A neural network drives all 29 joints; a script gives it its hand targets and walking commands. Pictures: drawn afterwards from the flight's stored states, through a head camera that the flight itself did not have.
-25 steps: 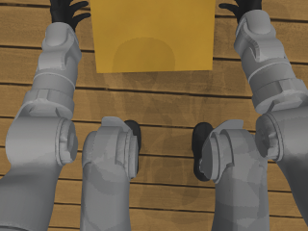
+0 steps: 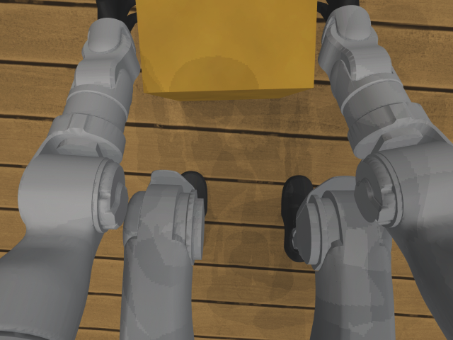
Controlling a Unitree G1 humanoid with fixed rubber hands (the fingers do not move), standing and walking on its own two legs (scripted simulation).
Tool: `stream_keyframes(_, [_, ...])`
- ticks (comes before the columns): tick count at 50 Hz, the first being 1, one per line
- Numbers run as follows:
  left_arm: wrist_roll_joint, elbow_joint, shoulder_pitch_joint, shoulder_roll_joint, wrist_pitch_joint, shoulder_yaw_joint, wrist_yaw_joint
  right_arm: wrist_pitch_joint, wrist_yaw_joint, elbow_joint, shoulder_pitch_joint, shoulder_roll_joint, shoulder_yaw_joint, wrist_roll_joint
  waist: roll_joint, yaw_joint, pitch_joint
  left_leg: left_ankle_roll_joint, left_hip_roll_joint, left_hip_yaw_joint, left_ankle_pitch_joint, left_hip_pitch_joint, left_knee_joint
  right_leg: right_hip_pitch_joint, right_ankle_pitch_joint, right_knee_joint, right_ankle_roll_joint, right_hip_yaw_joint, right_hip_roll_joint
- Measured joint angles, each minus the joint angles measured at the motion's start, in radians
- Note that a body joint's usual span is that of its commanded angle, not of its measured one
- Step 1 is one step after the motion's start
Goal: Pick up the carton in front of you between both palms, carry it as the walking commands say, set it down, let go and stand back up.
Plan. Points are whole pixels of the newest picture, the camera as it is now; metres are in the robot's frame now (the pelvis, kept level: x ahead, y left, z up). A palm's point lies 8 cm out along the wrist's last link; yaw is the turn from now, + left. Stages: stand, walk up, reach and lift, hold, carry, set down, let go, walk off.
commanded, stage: reach and lift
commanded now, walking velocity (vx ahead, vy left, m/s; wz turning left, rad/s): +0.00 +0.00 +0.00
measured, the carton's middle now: (227, 31) +0.53 +0.05 -0.25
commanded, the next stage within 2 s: none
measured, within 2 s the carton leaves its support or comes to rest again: leaves its support in 0.12 s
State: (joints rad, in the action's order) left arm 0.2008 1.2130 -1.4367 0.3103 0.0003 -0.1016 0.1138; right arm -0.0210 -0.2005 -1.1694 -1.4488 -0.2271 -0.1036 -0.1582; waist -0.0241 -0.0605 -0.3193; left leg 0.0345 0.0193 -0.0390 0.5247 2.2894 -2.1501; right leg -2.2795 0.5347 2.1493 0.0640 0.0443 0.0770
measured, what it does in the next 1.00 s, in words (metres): rises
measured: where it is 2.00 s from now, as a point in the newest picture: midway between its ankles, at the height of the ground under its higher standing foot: (243, 230)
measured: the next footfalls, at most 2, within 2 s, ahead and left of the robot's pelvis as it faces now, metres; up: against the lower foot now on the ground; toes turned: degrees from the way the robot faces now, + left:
none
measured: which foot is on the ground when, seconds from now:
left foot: down 0.00-1.00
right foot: down 0.00-1.00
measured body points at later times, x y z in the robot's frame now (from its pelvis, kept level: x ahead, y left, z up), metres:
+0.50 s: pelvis +0.00 +0.00 +0.04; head +0.28 +0.02 +0.40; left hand +0.50 +0.20 -0.04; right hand +0.53 -0.10 -0.04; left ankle +0.12 +0.13 -0.34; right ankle +0.12 -0.13 -0.34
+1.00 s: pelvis +0.03 -0.01 +0.17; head +0.24 +0.02 +0.57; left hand +0.47 +0.19 +0.11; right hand +0.50 -0.11 +0.12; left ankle +0.12 +0.13 -0.34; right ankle +0.12 -0.13 -0.34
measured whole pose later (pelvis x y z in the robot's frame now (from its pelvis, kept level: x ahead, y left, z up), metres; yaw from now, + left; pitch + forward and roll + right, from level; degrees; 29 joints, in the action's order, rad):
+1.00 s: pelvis +0.03 -0.01 +0.17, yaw +2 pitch +39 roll +0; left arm -0.16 0.65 -0.82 -0.01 -0.34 -0.40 0.04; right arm -0.31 -0.10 -0.65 -0.83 0.07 -0.41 0.16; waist -0.03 -0.03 0.23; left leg 0.06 0.10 -0.10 0.49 1.78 -1.60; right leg -1.77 0.52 1.61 0.06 0.10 0.13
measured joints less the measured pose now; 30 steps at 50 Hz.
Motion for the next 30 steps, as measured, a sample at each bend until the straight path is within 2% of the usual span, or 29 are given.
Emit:
stream_keyframes(5, [-0.056, -0.049, 0.020, -0.018, -0.072, -0.047, -0.006, -0.053, 0.015, 0.038, 0.028, 0.015, -0.077, 0.062, -0.015, -0.003, 0.017, 0.004, 0.000, 0.000, 0.017, 0.001, -0.027, -0.006, 0.014, 0.030, 0.000, 0.003, 0.009])
stream_keyframes(10, [-0.052, -0.166, 0.106, -0.036, -0.128, -0.047, 0.008, -0.097, 0.007, 0.125, 0.094, 0.034, -0.082, 0.046, -0.029, 0.000, 0.067, 0.011, 0.006, -0.002, 0.031, 0.010, -0.046, -0.018, 0.028, 0.051, 0.004, 0.008, 0.022])
stream_keyframes(15, [-0.073, -0.316, 0.214, -0.072, -0.182, -0.086, 0.015, -0.137, 0.002, 0.267, 0.202, 0.079, -0.111, 0.061, -0.029, 0.009, 0.163, 0.027, 0.035, -0.017, 0.029, 0.011, -0.031, -0.011, 0.036, 0.038, 0.016, 0.015, 0.033])
stream_keyframes(20, [-0.159, -0.416, 0.312, -0.139, -0.252, -0.176, -0.011, -0.196, 0.026, 0.369, 0.311, 0.146, -0.197, 0.142, -0.020, 0.012, 0.289, 0.034, 0.057, -0.026, 0.019, -0.028, 0.035, 0.035, 0.036, -0.026, 0.020, 0.021, 0.036])
stream_keyframes(26, [-0.300, -0.411, 0.357, -0.208, -0.306, -0.289, -0.055, -0.257, 0.068, 0.374, 0.356, 0.212, -0.324, 0.278, -0.016, 0.014, 0.403, 0.033, 0.068, -0.034, -0.009, -0.110, 0.169, 0.118, 0.013, -0.156, 0.012, 0.028, 0.046])
stream_keyframes(30, [-0.365, -0.415, 0.370, -0.232, -0.320, -0.334, -0.075, -0.273, 0.085, 0.375, 0.366, 0.233, -0.368, 0.332, -0.018, 0.017, 0.444, 0.033, 0.072, -0.041, -0.030, -0.165, 0.255, 0.173, -0.007, -0.241, 0.009, 0.034, 0.056])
